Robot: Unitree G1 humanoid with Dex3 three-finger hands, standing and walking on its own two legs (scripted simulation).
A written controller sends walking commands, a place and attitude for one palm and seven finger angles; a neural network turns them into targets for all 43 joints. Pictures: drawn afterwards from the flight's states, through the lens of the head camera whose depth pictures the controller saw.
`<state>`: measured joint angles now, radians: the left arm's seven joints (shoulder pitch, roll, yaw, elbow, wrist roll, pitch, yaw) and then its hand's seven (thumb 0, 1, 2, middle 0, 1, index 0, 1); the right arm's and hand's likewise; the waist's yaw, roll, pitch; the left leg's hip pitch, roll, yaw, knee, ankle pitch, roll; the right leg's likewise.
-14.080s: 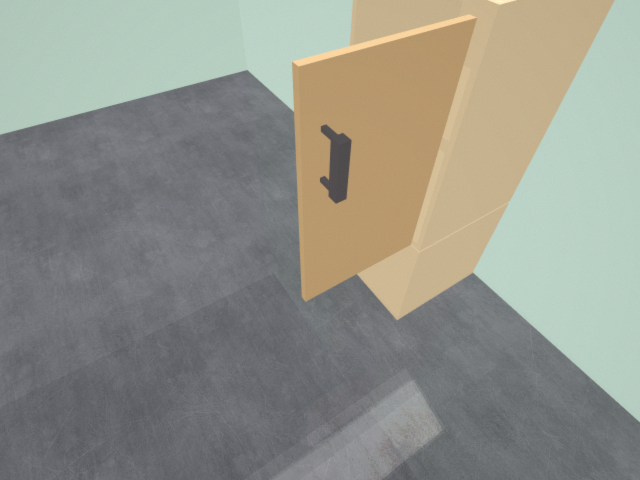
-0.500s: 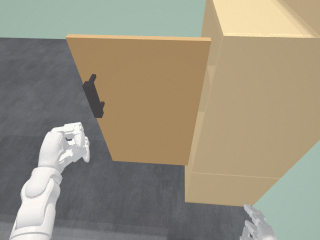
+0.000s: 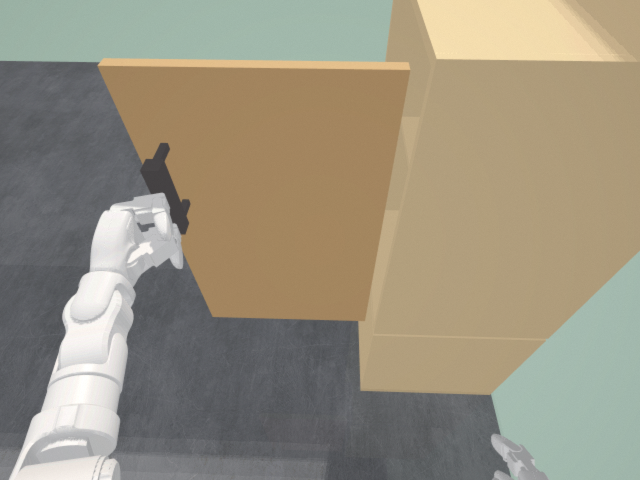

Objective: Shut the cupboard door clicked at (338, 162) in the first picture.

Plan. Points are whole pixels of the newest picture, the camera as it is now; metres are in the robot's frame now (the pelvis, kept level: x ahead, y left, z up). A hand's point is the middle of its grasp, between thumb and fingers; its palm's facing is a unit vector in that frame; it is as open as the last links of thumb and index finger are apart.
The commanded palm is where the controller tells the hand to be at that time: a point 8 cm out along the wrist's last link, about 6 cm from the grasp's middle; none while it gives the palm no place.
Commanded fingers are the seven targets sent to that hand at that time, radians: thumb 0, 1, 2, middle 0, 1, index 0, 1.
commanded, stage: bring the fist close to the handle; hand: left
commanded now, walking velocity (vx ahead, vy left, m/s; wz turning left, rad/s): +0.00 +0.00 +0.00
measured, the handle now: (171, 189) +0.47 +0.23 +0.10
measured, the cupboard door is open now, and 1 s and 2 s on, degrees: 90 83 65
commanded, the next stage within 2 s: push the door shut along its arc in 0.38 s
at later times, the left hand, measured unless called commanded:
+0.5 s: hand (163, 239) +0.38 +0.21 +0.10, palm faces +0.02 -1.00 -0.01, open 3.1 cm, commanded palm +0.35 +0.25 +0.10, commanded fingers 0.00 0.90 0.90 -1.30 -1.50 -1.30 -1.50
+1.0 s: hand (182, 211) +0.43 +0.20 +0.10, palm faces -0.10 -0.99 -0.03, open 3.4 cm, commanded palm +0.42 +0.23 +0.10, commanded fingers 0.00 0.90 0.90 -1.30 -1.50 -1.30 -1.50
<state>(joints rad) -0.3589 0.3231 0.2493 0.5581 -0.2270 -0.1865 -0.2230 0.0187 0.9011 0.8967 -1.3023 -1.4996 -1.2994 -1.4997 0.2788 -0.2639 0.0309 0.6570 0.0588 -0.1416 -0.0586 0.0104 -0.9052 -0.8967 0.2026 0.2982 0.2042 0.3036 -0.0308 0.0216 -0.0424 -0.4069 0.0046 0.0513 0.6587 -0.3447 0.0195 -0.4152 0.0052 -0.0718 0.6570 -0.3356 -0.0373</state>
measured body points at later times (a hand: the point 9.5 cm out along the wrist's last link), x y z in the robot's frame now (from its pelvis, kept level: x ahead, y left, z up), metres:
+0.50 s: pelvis +0.01 +0.01 +0.00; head +0.04 +0.01 +0.45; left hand +0.37 +0.26 +0.10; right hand +0.11 -0.25 -0.10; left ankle -0.01 +0.11 -0.72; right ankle +0.00 -0.09 -0.72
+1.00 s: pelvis -0.01 +0.02 -0.01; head +0.05 +0.02 +0.44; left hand +0.43 +0.25 +0.11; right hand +0.07 -0.25 -0.12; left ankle -0.01 +0.11 -0.72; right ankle +0.00 -0.09 -0.72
